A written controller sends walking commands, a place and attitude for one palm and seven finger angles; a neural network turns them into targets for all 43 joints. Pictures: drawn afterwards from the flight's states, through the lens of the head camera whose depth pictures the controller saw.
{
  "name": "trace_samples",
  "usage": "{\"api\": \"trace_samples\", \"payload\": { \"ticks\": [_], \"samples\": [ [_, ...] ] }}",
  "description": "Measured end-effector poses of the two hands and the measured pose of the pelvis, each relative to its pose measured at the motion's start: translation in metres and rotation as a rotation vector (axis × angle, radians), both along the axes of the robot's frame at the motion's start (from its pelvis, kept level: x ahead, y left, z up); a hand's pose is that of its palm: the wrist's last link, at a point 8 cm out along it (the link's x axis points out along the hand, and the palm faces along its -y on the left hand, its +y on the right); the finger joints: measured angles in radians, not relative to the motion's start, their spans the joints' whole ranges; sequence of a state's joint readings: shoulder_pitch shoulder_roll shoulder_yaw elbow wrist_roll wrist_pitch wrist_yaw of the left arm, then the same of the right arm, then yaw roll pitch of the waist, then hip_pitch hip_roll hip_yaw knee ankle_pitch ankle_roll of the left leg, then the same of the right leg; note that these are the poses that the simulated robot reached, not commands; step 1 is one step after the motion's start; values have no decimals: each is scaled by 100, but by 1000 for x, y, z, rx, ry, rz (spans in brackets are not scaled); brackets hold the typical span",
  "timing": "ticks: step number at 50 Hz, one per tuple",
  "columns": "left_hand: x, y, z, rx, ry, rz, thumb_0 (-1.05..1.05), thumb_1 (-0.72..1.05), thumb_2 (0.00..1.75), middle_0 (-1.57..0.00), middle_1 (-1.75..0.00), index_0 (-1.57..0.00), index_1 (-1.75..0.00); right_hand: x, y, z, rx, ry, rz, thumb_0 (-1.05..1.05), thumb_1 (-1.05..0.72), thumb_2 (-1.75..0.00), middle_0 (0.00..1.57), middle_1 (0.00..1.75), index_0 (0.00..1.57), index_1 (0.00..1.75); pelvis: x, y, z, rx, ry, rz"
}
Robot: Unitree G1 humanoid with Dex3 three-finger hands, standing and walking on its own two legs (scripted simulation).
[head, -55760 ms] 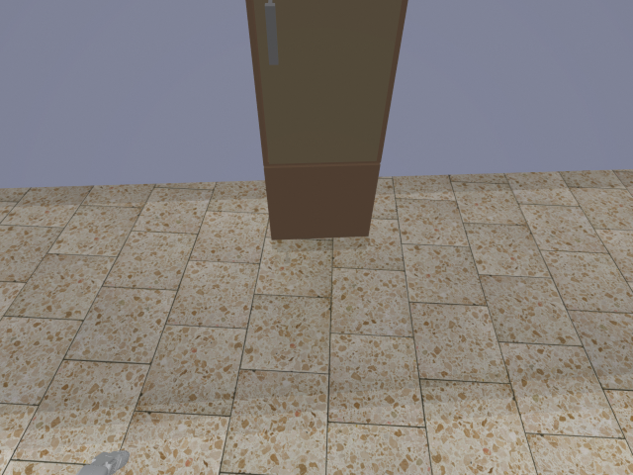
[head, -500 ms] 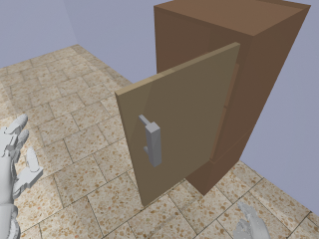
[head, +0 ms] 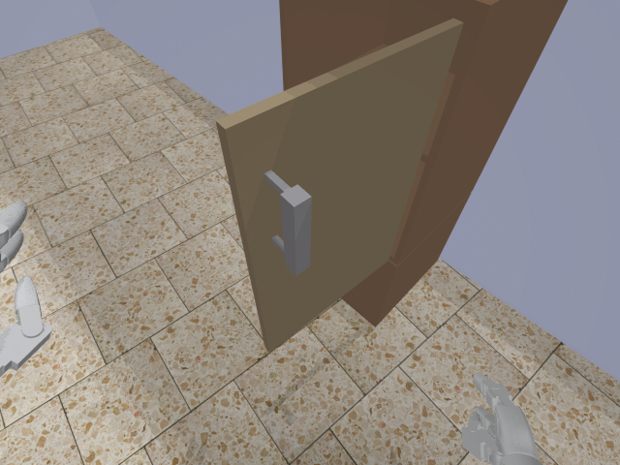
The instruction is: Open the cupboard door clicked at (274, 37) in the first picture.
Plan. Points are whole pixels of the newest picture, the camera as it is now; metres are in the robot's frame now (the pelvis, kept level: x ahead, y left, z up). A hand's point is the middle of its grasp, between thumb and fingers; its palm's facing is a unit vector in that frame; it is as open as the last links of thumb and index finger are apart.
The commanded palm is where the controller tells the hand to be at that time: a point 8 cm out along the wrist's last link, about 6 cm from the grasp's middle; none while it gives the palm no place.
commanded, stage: step back with the hand held close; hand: left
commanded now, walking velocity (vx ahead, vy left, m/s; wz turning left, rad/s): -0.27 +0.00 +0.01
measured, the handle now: (286, 224) +0.38 +0.06 +0.10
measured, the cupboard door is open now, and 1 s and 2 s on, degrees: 84 84 84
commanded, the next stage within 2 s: stop stepping back and stand still in 0.64 s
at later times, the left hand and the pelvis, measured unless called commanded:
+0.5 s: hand out of the picture +0.12 +0.29 +0.17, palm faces +0.46 -0.76 -0.46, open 7.4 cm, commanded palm +0.04 +0.32 +0.18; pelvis -0.09 +0.01 +0.00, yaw +3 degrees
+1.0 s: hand out of the picture -0.01 +0.24 +0.17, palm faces +0.44 -0.75 -0.49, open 7.4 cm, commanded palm -0.05 +0.27 +0.18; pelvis -0.19 -0.03 +0.00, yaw +0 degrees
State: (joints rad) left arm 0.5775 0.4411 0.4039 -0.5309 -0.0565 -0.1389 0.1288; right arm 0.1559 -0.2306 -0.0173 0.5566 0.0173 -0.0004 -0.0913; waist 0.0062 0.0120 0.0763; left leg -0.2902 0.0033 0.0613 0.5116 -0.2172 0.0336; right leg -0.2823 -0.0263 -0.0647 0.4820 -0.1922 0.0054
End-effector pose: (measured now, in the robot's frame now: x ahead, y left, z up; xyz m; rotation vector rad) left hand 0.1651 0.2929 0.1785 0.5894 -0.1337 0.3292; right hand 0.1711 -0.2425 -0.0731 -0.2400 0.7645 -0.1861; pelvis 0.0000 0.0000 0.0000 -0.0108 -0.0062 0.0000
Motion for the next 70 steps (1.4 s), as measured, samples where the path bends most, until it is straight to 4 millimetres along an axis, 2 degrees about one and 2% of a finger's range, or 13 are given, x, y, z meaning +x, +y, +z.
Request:
{"api": "trace_samples", "payload": {
  "ticks": [11, 18, 24, 30, 34, 38, 42, 46, 52, 57, 63, 67, 70],
  "samples": [
    [-53, 6, -2, 22, -106, 50, 1, 89, 90, -21, -30, -21, -31, -41, 15, -9, 15, -34, 62, 1, -90, -90, 20, 30, 20, 30, -41, 0, -13, -3, -17, 16],
    [-70, 13, -9, -37, -187, 15, 1, 88, 90, -21, -30, -21, -31, -78, 15, -15, -49, 21, 51, 1, -90, -90, 20, 30, 20, 30, -65, 11, -19, -18, -17, 29],
    [-85, 30, 7, 15, -189, 36, 1, 88, 90, -21, -30, -21, -31, -107, 29, -4, -34, 35, 43, 1, -91, -90, 20, 30, 20, 30, -83, 13, -5, -55, 5, 49],
    [-108, 18, 16, -13, -156, 11, 1, 89, 90, -21, -30, -21, -31, -122, 35, 6, 11, 16, 71, 1, -90, -90, 20, 30, 20, 30, -103, 7, 6, -61, 64, 10],
    [-121, 0, 8, -34, -103, -26, 1, 89, 90, -21, -30, -21, -31, -129, 29, 4, 28, -22, 98, 1, -90, -90, 20, 30, 21, 30, -130, -3, 4, -43, 87, -3],
    [-144, -25, 6, 29, -82, -85, 1, 89, 90, -21, -30, -21, -31, -141, 13, -6, 50, -69, 115, 1, -90, -90, 20, 30, 21, 30, -165, -21, -10, 6, 93, -24],
    [-175, -42, 17, 65, -69, -113, 1, 88, 90, -21, -30, -21, -31, -171, -7, -10, 59, -28, 80, 1, -90, -90, 20, 30, 21, 30, -185, -30, -6, 6, 64, -21],
    [-202, -36, 23, 89, -65, -45, 1, 88, 90, -22, -30, -22, -31, -202, -26, -4, 38, -2, 26, 1, -91, -90, 20, 30, 20, 30, -186, -36, -1, 45, 55, -31],
    [-215, -17, -1, -45, -131, 86, 1, 88, 90, -21, -30, -22, -31, -232, -48, -11, -24, -5, -16, 1, -91, -90, 20, 30, 20, 30, -198, -30, -8, 35, 24, 7],
    [-226, -28, -10, -88, -118, 51, 1, 89, 90, -21, -30, -21, -31, -256, -44, -3, -9, -60, -14, 1, -91, -90, 20, 29, 20, 30, -226, -31, -7, 48, -18, 0],
    [-264, -48, 14, 23, -134, -24, 2, 88, 90, -21, -30, -21, -31, -287, -34, -7, 42, -56, 7, 1, -91, -90, 20, 30, 20, 30, -255, -42, -4, 32, -17, 22],
    [-289, -42, 25, 41, -153, 14, 1, 88, 90, -21, -30, -22, -31, -306, -34, -11, 47, 22, 16, 1, -91, -90, 20, 30, 20, 30, -260, -43, 4, 45, -2, 6],
    [-294, -28, 20, 21, -144, 79, 1, 88, 90, -21, -30, -22, -31, -315, -34, -12, 36, 54, 20, 1, -90, -90, 20, 30, 20, 30, -262, -41, 8, 50, 4, 24]
  ]
}}
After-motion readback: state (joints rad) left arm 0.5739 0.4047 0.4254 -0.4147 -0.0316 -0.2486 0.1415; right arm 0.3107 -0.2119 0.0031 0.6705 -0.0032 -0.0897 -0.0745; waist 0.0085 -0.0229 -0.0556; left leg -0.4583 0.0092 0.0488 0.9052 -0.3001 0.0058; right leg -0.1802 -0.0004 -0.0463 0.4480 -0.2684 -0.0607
